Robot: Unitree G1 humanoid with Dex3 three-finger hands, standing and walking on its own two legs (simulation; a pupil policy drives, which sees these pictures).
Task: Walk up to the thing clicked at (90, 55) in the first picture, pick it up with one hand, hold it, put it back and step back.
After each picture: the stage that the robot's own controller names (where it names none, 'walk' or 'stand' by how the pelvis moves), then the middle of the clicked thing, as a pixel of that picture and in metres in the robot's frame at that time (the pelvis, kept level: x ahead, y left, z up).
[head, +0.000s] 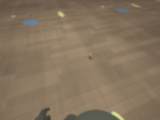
stand; (90, 56) +1.26 -0.02 -0.72
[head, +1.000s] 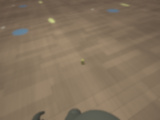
walk; (82, 61) +1.11 +0.21 -0.71
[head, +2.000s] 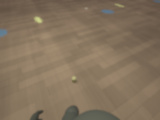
walk; (73, 79) +0.65 +0.24 -0.70
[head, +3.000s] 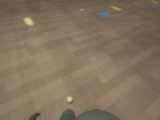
walk; (69, 100) +0.34 +0.17 -0.71
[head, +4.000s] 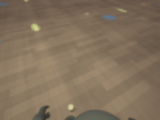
stand; (71, 108) +0.27 +0.19 -0.72
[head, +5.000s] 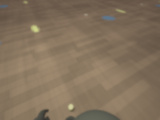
stand; (71, 107) +0.28 +0.19 -0.73
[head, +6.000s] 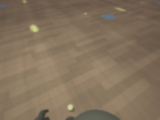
stand; (70, 108) +0.26 +0.20 -0.73
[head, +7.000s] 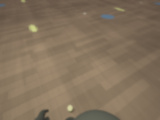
stand; (70, 108) +0.25 +0.20 -0.73
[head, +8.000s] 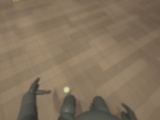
go down; (67, 90) +0.30 +0.20 -0.60
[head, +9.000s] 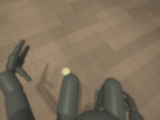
go down; (66, 72) +0.36 +0.20 -0.32
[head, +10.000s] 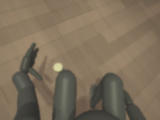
close in; (58, 68) +0.36 +0.21 -0.27
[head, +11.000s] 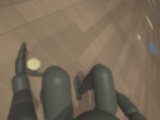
close; (33, 65) +0.36 +0.23 -0.23
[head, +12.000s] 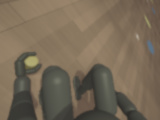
close; (31, 64) +0.36 +0.24 -0.22
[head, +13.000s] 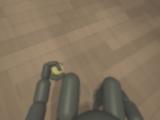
lift; (57, 72) +0.30 +0.23 -0.08
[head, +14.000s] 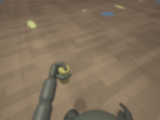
hold; (64, 74) +0.32 +0.17 +0.05
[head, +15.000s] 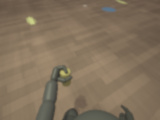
hold; (65, 77) +0.31 +0.17 +0.01
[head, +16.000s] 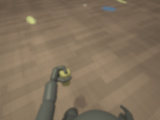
hold; (65, 77) +0.31 +0.17 +0.00
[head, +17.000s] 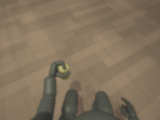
crouch; (64, 71) +0.35 +0.17 -0.05
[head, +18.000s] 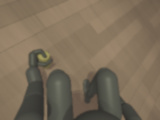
lower; (45, 60) +0.40 +0.22 -0.18
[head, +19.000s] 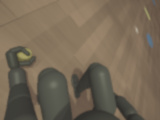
lower; (25, 57) +0.40 +0.25 -0.22
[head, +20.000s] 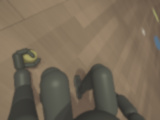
lower; (30, 59) +0.39 +0.25 -0.22
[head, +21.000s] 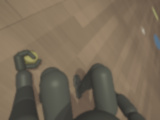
lower; (31, 60) +0.38 +0.24 -0.22
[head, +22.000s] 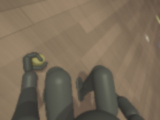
lower; (38, 62) +0.37 +0.23 -0.21
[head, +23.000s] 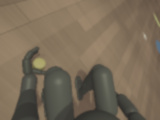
withdraw; (38, 66) +0.35 +0.21 -0.23
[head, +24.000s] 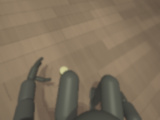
stand; (63, 71) +0.35 +0.18 -0.28
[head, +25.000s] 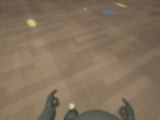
stand; (71, 107) +0.26 +0.16 -0.65
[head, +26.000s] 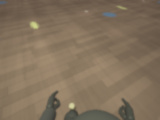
stand; (72, 106) +0.28 +0.17 -0.67
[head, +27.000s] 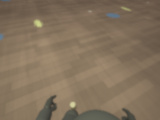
stand; (72, 105) +0.28 +0.16 -0.68
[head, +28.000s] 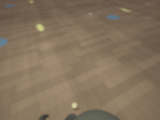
walk; (74, 106) +0.29 +0.16 -0.72
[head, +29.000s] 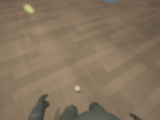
walk; (77, 89) +0.40 +0.08 -0.70
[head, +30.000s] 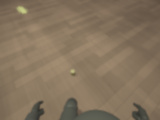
walk; (72, 72) +0.64 +0.24 -0.68
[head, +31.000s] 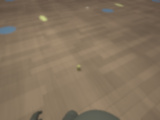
stand; (78, 67) +0.92 +0.19 -0.70
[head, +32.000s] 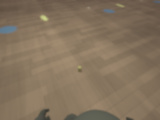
stand; (79, 69) +0.91 +0.17 -0.72
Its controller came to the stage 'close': yes
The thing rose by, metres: 0.72
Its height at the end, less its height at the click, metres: +0.00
